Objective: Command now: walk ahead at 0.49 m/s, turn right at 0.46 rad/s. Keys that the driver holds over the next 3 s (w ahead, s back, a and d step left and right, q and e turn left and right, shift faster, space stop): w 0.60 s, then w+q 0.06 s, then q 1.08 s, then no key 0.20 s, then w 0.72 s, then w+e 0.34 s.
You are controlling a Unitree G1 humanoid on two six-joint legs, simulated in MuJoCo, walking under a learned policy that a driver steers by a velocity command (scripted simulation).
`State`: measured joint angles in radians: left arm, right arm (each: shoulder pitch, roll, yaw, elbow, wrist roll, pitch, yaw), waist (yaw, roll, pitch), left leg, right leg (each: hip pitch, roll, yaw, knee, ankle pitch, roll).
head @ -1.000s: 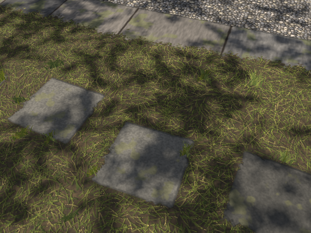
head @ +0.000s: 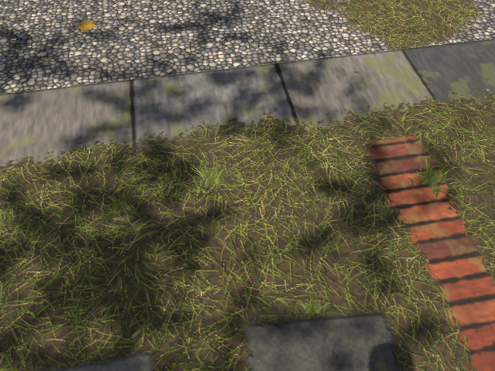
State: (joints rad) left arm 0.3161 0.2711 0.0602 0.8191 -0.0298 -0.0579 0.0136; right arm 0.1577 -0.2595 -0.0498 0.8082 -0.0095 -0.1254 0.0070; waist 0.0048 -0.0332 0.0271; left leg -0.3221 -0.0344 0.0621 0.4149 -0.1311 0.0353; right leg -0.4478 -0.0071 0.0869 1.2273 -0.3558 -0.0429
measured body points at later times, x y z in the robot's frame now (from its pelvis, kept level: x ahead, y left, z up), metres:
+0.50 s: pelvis +0.27 -0.08 +0.00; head +0.29 -0.10 +0.45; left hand +0.41 +0.17 -0.10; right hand +0.32 -0.36 -0.13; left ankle +0.20 +0.08 -0.64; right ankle +0.30 -0.17 -0.74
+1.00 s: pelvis +0.49 -0.05 -0.01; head +0.54 -0.03 +0.43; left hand +0.58 +0.24 -0.14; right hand +0.68 -0.30 -0.11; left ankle +0.59 +0.03 -0.74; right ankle +0.39 -0.19 -0.64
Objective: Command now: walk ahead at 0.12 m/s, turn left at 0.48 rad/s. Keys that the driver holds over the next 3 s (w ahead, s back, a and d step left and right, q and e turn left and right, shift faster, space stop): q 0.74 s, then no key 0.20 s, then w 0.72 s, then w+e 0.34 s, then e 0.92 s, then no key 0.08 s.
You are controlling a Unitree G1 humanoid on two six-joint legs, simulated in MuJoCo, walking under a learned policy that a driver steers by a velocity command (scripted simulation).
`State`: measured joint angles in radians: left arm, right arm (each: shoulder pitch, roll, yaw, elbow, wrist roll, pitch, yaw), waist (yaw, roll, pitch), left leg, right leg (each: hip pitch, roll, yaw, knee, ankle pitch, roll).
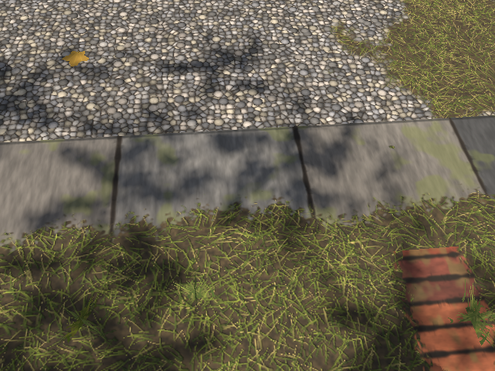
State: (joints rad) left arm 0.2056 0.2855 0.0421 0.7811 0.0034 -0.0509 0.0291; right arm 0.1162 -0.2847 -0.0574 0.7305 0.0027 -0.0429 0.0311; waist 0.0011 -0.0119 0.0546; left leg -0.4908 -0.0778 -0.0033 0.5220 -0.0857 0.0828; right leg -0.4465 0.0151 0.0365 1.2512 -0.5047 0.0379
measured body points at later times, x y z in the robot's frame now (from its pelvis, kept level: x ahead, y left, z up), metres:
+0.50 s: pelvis +0.06 -0.05 +0.02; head +0.10 -0.06 +0.46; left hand +0.12 +0.26 -0.07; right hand +0.30 -0.28 -0.09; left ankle +0.04 +0.07 -0.65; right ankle +0.11 -0.16 -0.72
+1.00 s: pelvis +0.04 +0.00 +0.02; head +0.05 +0.03 +0.47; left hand +0.00 +0.31 -0.10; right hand +0.32 -0.14 -0.06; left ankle +0.00 +0.07 -0.72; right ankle +0.11 -0.14 -0.65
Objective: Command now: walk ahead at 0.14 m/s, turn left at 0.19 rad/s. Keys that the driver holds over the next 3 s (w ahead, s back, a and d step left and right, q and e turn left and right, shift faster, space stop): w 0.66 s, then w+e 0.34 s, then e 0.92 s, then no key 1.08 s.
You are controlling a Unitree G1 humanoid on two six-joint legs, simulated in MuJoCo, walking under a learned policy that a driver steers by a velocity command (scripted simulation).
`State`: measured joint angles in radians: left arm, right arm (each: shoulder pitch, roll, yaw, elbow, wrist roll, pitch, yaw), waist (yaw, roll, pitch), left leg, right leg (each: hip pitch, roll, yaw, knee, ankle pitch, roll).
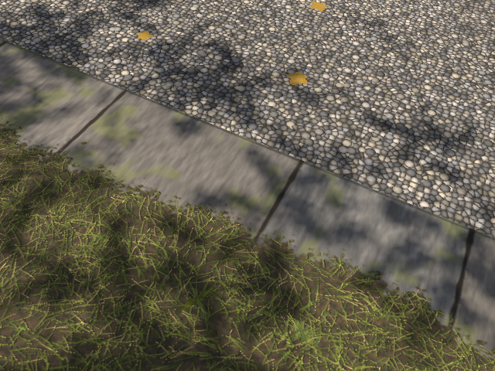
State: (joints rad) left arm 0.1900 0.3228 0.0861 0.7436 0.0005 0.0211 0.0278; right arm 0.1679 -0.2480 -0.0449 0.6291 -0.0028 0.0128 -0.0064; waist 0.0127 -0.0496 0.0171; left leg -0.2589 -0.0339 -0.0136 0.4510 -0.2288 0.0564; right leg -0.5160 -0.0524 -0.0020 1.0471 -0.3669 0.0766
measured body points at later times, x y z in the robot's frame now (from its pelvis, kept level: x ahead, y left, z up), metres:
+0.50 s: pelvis +0.12 -0.05 +0.00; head +0.13 -0.07 +0.45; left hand +0.17 +0.22 -0.10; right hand +0.26 -0.32 -0.11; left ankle +0.14 +0.10 -0.67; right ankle +0.07 -0.14 -0.74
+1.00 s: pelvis +0.39 +0.01 +0.00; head +0.41 +0.01 +0.45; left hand +0.52 +0.28 -0.11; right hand +0.46 -0.27 -0.11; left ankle +0.41 +0.10 -0.74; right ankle +0.37 -0.15 -0.65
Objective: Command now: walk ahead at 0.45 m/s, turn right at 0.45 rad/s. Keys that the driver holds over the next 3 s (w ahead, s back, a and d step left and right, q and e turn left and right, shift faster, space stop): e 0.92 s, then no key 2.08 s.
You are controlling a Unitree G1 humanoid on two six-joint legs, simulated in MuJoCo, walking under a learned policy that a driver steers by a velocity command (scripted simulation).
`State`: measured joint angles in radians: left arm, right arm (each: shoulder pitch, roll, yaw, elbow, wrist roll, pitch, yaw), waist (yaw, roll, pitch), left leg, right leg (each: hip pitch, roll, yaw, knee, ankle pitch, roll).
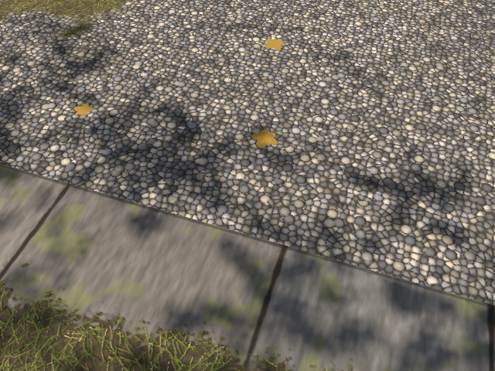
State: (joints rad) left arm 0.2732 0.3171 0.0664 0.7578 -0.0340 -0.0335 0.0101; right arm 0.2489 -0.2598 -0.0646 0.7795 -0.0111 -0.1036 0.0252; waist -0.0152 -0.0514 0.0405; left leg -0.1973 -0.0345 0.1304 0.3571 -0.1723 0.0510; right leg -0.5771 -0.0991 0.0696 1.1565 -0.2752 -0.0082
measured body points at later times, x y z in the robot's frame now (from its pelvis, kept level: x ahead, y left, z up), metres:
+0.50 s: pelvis +0.18 -0.05 -0.01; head +0.23 -0.08 +0.44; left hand +0.40 +0.18 -0.09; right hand +0.28 -0.36 -0.12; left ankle +0.23 +0.12 -0.67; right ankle +0.25 -0.13 -0.74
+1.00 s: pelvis +0.23 -0.01 +0.00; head +0.27 -0.01 +0.45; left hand +0.53 +0.15 -0.10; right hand +0.19 -0.31 -0.09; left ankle +0.31 +0.09 -0.74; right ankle +0.15 -0.12 -0.67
